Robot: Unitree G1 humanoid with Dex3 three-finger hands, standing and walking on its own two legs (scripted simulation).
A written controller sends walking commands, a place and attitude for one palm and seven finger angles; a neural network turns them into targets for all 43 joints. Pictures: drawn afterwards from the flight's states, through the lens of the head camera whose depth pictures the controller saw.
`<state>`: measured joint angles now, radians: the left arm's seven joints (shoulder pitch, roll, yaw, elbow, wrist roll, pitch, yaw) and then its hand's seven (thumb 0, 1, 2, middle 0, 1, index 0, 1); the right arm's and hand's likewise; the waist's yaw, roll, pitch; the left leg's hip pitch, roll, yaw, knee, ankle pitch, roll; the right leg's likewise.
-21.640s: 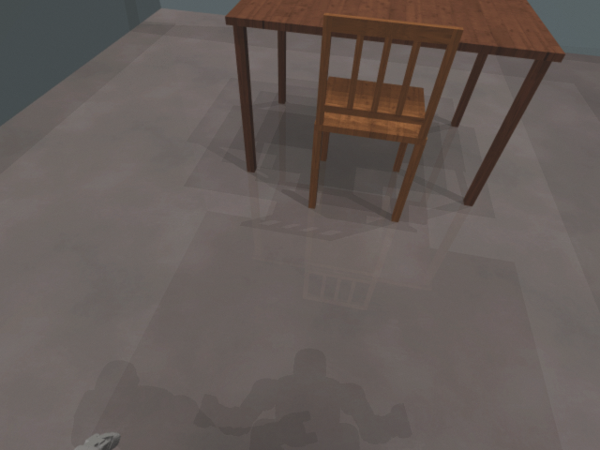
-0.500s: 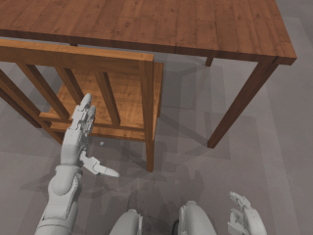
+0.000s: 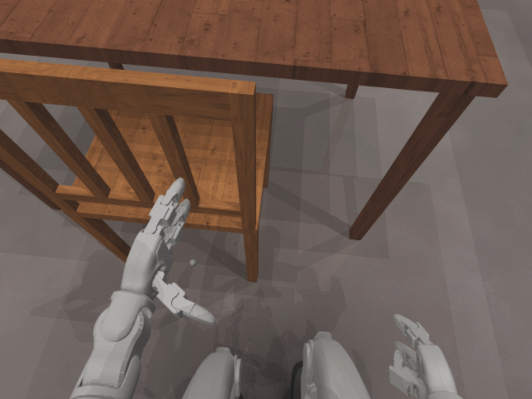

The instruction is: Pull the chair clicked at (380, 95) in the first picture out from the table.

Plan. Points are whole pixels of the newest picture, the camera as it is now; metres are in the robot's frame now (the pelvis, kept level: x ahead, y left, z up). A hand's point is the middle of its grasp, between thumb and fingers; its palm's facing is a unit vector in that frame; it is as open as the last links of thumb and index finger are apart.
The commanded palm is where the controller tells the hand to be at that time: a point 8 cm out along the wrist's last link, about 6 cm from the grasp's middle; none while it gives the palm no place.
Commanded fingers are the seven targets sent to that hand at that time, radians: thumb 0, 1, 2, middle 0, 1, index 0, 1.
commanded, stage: aim the fingers beside a spindle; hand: left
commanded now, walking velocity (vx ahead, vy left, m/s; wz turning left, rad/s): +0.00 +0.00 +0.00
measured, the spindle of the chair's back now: (124, 160) +0.47 +0.24 +0.02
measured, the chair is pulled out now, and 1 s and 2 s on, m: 0.00 -0.01 -0.01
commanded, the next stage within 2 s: push the fingers through the gap in 0.44 s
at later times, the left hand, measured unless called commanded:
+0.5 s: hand (174, 248) +0.32 +0.14 +0.03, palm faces -0.06 -1.00 -0.06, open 16.9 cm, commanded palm +0.30 +0.19 +0.02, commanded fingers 0.00 -0.50 0.30 -0.06 -0.08 -0.06 -0.08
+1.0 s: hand (183, 232) +0.35 +0.13 +0.01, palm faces -0.11 -0.99 -0.03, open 17.0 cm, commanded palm +0.34 +0.18 +0.02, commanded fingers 0.00 -0.50 0.30 -0.06 -0.08 -0.06 -0.08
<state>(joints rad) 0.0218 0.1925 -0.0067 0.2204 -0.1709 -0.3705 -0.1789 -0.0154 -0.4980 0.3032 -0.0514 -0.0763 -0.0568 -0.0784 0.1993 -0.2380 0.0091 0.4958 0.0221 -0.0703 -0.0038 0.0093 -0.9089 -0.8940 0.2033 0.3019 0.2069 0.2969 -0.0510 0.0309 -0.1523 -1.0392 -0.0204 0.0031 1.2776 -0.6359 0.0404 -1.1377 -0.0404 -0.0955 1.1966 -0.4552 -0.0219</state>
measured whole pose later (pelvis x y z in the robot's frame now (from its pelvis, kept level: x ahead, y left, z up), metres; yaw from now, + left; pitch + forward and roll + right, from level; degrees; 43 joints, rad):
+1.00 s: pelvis -0.01 +0.00 +0.00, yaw +0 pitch +24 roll -2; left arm -0.18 0.21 0.07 0.39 -0.16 -0.39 -0.14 -0.01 -0.50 0.30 -0.07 -0.09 -0.04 -0.07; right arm 0.21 -0.24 0.02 0.55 0.01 -0.06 -0.02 0.01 -0.91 -0.89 0.20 0.30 0.21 0.30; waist -0.06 0.03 -0.16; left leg -1.07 -0.03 0.01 1.28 -0.62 0.04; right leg -1.17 -0.04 -0.09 1.20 -0.44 -0.02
